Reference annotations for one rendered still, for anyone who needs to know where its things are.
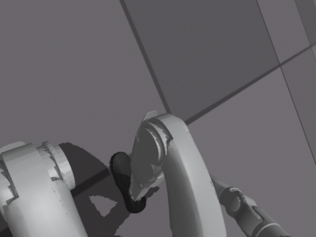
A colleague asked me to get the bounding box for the right robot foot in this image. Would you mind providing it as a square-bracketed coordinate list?
[111, 152, 146, 213]

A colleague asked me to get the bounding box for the right robot hand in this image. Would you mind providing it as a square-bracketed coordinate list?
[209, 173, 231, 200]

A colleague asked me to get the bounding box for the right robot arm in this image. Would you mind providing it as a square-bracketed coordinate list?
[219, 187, 294, 237]

